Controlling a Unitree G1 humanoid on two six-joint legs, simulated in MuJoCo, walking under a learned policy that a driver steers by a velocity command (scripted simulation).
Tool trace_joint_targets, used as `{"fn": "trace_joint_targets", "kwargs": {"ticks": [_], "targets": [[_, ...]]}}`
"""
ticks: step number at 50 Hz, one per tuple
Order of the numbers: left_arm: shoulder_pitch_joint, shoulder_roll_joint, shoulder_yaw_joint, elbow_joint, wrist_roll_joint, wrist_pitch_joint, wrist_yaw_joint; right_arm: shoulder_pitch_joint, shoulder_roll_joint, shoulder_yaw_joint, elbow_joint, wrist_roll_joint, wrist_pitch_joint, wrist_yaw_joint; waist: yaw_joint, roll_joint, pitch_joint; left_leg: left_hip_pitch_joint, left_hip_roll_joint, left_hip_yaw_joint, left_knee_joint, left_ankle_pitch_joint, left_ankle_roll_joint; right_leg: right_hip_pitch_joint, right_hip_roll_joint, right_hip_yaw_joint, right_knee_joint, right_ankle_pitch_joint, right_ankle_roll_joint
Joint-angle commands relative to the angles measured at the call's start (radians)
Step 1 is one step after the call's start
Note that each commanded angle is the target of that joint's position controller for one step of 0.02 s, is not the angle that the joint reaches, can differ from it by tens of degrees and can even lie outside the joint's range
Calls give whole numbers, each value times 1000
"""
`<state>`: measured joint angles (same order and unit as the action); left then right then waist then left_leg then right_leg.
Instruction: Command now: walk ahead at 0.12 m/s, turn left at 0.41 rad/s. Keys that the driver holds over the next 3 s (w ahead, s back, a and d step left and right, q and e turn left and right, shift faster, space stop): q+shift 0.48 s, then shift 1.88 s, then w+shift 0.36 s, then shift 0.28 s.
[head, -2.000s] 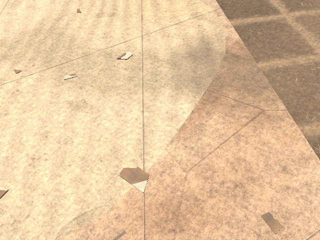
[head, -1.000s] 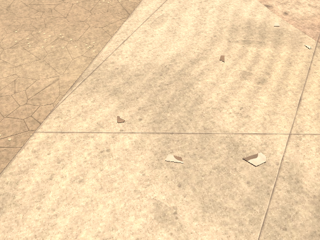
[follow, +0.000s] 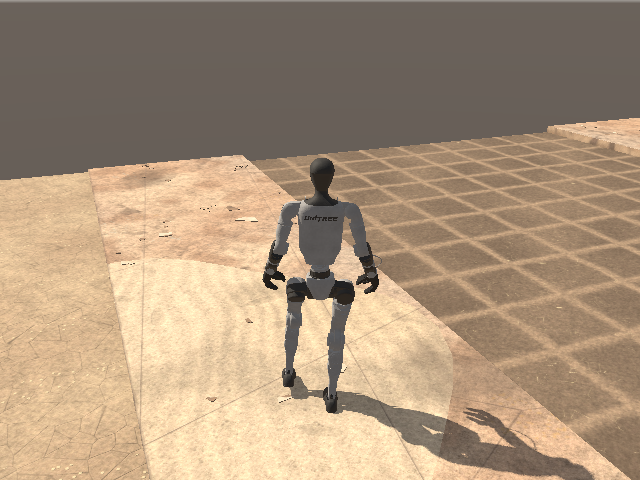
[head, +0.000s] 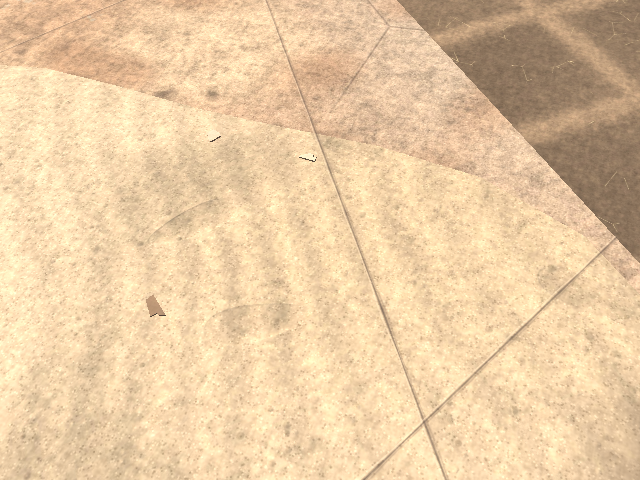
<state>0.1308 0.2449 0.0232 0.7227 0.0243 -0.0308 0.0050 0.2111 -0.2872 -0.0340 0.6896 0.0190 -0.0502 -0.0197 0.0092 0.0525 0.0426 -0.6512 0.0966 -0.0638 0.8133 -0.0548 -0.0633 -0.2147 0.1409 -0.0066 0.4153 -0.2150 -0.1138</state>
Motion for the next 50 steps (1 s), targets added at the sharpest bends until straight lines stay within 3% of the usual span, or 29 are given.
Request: {"fn": "trace_joint_targets", "kwargs": {"ticks": [1, 4, 6, 7, 8, 9, 10, 11, 12, 13, 14, 16, 22, 25, 29, 32, 33, 34, 35, 36, 37, 38, 39, 42, 44, 46, 48, 50], "targets": [[14, 159, 51, -33, 0, 13, 15, -48, -118, -38, -109, 6, -6, 24, 40, -136, -92, 34, 4, 24, -29, -63, 17, 97, -346, 84, -46, 579, -129], [19, 164, 60, -36, -18, 36, 30, -43, -107, -43, -141, -1, 5, 50, 38, -139, -75, -12, -2, 52, -47, -200, 41, 168, -410, 113, 8, 584, -128], [1, 168, 67, -46, -31, 43, 39, 1, -96, -46, -142, 1, 7, 61, 14, -138, -87, 53, -30, 87, -126, -217, 69, 181, -411, 87, 77, 651, -95], [-19, 166, 68, -52, -39, 46, 43, 60, -98, -54, -127, 3, 5, 62, -21, -122, -110, 161, -64, 110, -225, -150, 93, 153, -376, 38, 161, 688, -58], [-3, 162, 70, -54, -37, 41, 46, 150, -148, -77, -108, -4, 2, 51, -60, -48, -158, 345, -75, 49, -322, 101, 140, 67, -295, -28, 336, 650, 6], [-9, 145, 64, -101, 1, 25, 39, 203, -287, -116, -124, -18, 1, 31, -54, 203, -207, 574, 132, -303, -337, 639, 271, -221, -133, -97, 650, 182, 112], [-54, 124, 51, -121, 18, 13, 22, 225, -274, -106, -131, -50, 5, 24, -66, 305, -338, 774, 261, -602, -402, 743, 446, -468, 25, 47, 862, -419, 145], [-23, 147, 54, -98, -7, 8, 7, 185, -229, -94, -152, -47, 8, 25, -65, 143, -372, 774, 248, -538, -394, 618, 416, -479, -47, 163, 943, -411, 139], [-44, 143, 53, -90, -21, 12, 5, 113, -202, -91, -166, -26, 17, 20, -42, 41, -300, 701, 186, -437, -389, 501, 362, -495, -69, 152, 934, -337, 141], [-58, 127, 52, -81, -20, 21, 11, 61, -185, -88, -177, -1, 32, 14, -20, -39, -212, 609, 134, -369, -406, 403, 317, -514, -91, 137, 864, -280, 151], [-70, 138, 58, -84, -13, 29, 21, 24, -174, -83, -189, 11, 45, 4, -3, -35, -187, 544, 96, -339, -424, 308, 289, -486, -108, 136, 788, -228, 158], [-66, 115, 56, -78, -20, 35, 19, 1, -179, -87, -201, 2, 66, -7, 12, 23, -168, 477, 36, -321, -441, 255, 265, -424, -79, 117, 688, -168, 178], [-88, 119, 61, -54, -29, 26, 30, 5, -205, -103, -209, -2, 89, -39, -9, 92, -193, 495, 5, -405, -434, 83, 234, -382, -51, 163, 450, -89, 202], [-89, 131, 67, -42, -32, 15, 24, -17, -204, -103, -220, -7, 101, -39, -20, 124, -183, 474, -6, -437, -428, 18, 228, -330, -54, 167, 371, -70, 200], [-78, 143, 69, -36, -28, -5, 6, -26, -182, -88, -226, -17, 104, -27, -46, 142, -193, 476, 7, -474, -377, 135, 242, -224, -84, 146, 271, -89, 178], [-16, 147, 75, -23, -25, -17, -7, -61, -167, -76, -228, -6, 105, -19, -6, 114, -169, 426, -26, -485, -333, 109, 218, -56, -104, 110, 33, 61, 138], [-14, 169, 81, -27, -15, -16, -6, -28, -144, -68, -218, -8, 103, -16, -16, 52, -160, 378, -69, -454, -289, -50, 179, 25, -176, 166, -35, 157, 107], [-37, 224, 86, -51, 3, -8, -1, 48, -97, -52, -206, -27, 98, -11, -65, -179, -169, 293, -194, -315, -97, -420, 117, 103, -367, 360, -74, 328, 24], [-1, 257, 95, -33, 22, -2, 0, 11, -158, -71, -236, -15, 86, -12, -46, -354, -110, 158, -293, -174, 97, -633, 55, 44, -503, 556, -117, 417, -154], [-12, 228, 91, -47, 9, -3, 3, 0, -226, -93, -216, -20, 78, -15, -27, -259, -100, 124, -224, -169, 271, -584, 21, 19, -519, 563, -112, 326, -188], [-30, 189, 80, -53, -6, 1, 10, -19, -228, -98, -196, -14, 81, -16, -23, -191, -91, 126, -211, -166, 332, -512, 7, 9, -452, 468, -95, 255, -144], [-46, 164, 69, -59, -17, 6, 15, -12, -188, -90, -173, -13, 91, -19, -26, -156, -85, 130, -208, -158, 367, -470, -10, 10, -393, 395, -86, 199, -101], [-52, 151, 60, -60, -26, 9, 18, -3, -157, -80, -166, -16, 98, -19, -21, -158, -74, 121, -208, -153, 397, -436, -23, 15, -374, 366, -86, 196, -93], [-29, 120, 43, -47, -17, 24, 24, -26, -82, -52, -164, -7, 92, -12, -10, -202, -74, 167, -174, -71, 242, -395, -37, 44, -298, 255, -89, 185, -77], [-16, 131, 45, -41, -17, 32, 24, -45, -53, -38, -161, -11, 86, -8, 5, -240, -92, 244, -123, -15, 40, -406, -42, 72, -287, 235, -77, 192, -76], [23, 165, 55, -33, -17, 40, 23, -56, -57, -38, -151, -4, 82, -7, 34, -262, -102, 311, -112, 19, -117, -420, -38, 89, -309, 261, -63, 219, -93], [30, 171, 54, -27, -29, 44, 22, -13, -70, -45, -116, 0, 77, -8, 19, -241, -107, 395, -118, 37, -305, -292, -22, 84, -318, 276, -34, 248, -89], [64, 150, 46, -9, -40, 33, 19, 23, -77, -44, -88, -16, 72, -9, 1, -197, -102, 532, -104, 6, -490, -92, 24, 17, -298, 266, -17, 261, -34]]}}
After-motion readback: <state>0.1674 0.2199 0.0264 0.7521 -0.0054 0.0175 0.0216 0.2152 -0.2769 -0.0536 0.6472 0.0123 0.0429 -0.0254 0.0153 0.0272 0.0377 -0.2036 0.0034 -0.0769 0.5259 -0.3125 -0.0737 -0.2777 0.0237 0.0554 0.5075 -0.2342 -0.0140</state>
